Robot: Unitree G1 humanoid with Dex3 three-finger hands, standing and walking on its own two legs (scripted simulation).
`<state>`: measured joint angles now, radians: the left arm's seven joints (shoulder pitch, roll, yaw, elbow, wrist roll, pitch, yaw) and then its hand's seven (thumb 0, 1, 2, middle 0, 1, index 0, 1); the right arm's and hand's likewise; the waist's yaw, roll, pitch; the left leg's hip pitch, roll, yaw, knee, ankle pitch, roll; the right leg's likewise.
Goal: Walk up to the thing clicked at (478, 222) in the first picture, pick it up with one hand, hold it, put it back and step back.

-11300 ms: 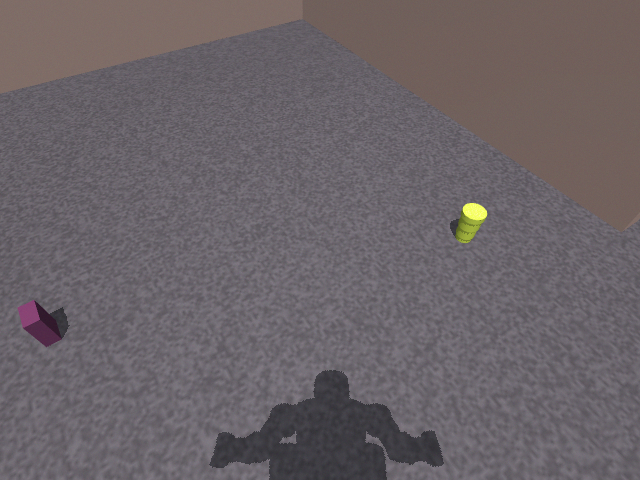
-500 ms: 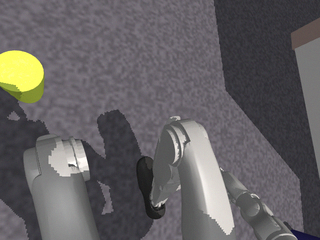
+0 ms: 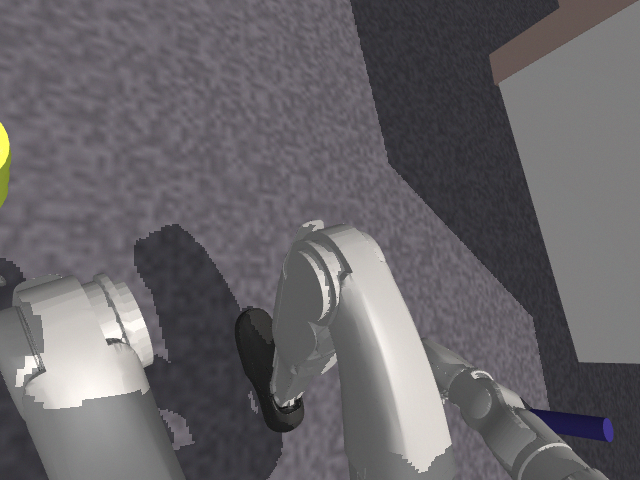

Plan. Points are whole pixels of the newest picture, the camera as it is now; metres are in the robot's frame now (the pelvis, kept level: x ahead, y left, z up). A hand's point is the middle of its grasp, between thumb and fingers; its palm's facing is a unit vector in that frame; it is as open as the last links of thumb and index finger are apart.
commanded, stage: close in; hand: left
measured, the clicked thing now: out of the picture +0.48 +0.26 -0.20
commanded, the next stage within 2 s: close in 0.04 s
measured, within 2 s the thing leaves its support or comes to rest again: leaves its support in 1.14 s
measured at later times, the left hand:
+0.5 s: hand out of the picture +0.44 +0.27 -0.17, palm faces +0.32 -0.95 -0.03, open 12.3 cm
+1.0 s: hand out of the picture +0.45 +0.27 -0.17, palm faces +0.33 -0.94 -0.02, open 11.9 cm
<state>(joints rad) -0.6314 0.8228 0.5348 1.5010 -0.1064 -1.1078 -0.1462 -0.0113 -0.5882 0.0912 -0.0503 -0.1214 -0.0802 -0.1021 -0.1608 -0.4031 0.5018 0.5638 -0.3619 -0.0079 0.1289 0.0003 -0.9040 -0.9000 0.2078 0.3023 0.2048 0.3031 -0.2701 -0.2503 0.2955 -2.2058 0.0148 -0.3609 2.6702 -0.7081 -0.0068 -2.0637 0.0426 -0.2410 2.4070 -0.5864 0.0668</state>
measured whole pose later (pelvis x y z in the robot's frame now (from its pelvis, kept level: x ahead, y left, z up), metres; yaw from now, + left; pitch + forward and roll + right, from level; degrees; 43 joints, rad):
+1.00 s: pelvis +0.00 +0.00 +0.01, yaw -2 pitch +13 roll -19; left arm -0.70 0.88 0.45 1.49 -0.07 -1.12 0.02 0.06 -0.38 0.70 -0.67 -0.87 -0.56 -0.89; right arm -0.19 -0.38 0.54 0.56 -0.38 0.03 0.14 0.00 -0.89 -0.90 0.21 0.30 0.20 0.30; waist -0.28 -0.28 0.33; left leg -2.20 0.02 -0.40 2.67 -0.74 -0.02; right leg -2.06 0.06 -0.27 2.37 -0.59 0.07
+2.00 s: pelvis +0.02 -0.01 +0.06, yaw +7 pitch +30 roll -9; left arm -0.60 0.51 0.40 0.91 -0.13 -0.64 -0.15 0.00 -0.61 0.73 -0.74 -1.13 -0.63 -1.17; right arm 0.07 -0.30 0.14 0.64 -0.10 0.08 0.09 0.00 -0.90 -0.90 0.21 0.30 0.20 0.30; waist -0.15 -0.02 -0.04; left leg -2.23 0.02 -0.16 2.41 -0.71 -0.01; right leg -2.16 -0.02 -0.11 2.30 -0.67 0.02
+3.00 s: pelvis +0.03 -0.02 +0.10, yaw +11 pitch +33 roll -5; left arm -0.66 0.41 0.43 0.95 -0.10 -0.61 -0.16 -0.01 -0.61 0.75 -0.73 -1.12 -0.62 -1.16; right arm 0.10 -0.28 0.04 0.67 -0.08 0.04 0.06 0.00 -0.92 -0.91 0.20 0.30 0.20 0.30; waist -0.13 0.00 -0.13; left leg -2.13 0.02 -0.10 2.25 -0.70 -0.02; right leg -2.09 -0.03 -0.05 2.20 -0.68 0.00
